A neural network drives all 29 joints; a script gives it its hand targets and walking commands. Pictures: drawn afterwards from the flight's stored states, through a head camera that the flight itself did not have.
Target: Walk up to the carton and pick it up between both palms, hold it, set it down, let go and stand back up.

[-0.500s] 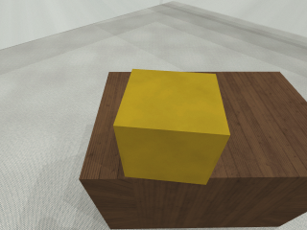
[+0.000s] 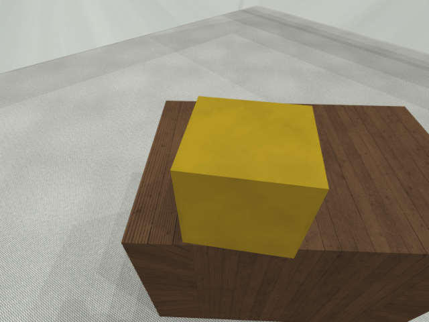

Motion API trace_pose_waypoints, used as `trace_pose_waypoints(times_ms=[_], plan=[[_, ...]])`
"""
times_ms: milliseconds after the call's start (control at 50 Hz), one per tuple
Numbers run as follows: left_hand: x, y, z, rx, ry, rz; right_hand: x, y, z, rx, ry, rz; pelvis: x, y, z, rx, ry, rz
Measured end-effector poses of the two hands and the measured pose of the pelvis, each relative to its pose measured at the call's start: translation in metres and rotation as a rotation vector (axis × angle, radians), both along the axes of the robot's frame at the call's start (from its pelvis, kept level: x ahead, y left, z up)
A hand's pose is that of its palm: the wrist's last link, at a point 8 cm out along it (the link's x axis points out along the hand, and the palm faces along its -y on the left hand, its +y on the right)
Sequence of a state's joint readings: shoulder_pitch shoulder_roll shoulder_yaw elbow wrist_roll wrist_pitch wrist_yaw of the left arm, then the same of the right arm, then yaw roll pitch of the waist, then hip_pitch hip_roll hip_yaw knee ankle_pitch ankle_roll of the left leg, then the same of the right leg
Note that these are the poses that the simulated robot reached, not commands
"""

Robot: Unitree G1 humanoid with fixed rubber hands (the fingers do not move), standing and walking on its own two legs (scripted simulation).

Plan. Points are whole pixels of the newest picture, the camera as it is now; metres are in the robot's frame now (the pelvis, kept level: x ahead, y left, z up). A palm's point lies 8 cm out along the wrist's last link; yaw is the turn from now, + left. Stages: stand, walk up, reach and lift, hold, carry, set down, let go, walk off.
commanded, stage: stand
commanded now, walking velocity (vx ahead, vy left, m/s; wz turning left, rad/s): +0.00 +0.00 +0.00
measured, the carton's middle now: (245, 176) +0.46 -0.06 +0.01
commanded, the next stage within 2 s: none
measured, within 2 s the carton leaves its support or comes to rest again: neither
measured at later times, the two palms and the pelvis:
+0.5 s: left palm out of the picture -0.04 +0.19 -0.15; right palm out of the picture -0.02 -0.22 -0.15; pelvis +0.01 -0.02 +0.00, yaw +1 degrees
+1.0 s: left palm out of the picture -0.04 +0.16 -0.15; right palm out of the picture +0.00 -0.24 -0.15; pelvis +0.01 -0.04 +0.00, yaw +1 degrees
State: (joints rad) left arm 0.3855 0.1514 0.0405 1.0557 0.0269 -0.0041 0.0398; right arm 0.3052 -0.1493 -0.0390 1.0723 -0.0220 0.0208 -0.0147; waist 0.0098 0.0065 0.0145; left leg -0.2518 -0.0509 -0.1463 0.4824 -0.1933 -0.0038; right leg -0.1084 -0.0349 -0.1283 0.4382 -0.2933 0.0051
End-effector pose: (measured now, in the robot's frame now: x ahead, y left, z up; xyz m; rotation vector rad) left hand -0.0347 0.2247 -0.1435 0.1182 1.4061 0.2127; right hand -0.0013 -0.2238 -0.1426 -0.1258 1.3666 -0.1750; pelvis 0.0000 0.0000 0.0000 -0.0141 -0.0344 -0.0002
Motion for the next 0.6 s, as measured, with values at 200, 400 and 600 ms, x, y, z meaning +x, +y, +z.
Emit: trace_pose_waypoints(times_ms=[200,400,600], plan=[[-0.007,-0.019,-0.005,-0.026,0.043,0.017,-0.013,0.004,-0.004,0.019,0.049,-0.001,0.001,-0.008,-0.001,0.001,-0.004,0.007],[-0.007,-0.033,-0.007,-0.039,0.065,0.028,-0.016,0.004,-0.007,0.029,0.075,0.007,0.004,-0.016,-0.001,0.001,-0.006,0.013],[-0.009,-0.045,-0.008,-0.045,0.085,0.039,-0.012,-0.001,-0.009,0.033,0.086,0.019,0.007,-0.025,-0.002,0.001,-0.006,0.018]])
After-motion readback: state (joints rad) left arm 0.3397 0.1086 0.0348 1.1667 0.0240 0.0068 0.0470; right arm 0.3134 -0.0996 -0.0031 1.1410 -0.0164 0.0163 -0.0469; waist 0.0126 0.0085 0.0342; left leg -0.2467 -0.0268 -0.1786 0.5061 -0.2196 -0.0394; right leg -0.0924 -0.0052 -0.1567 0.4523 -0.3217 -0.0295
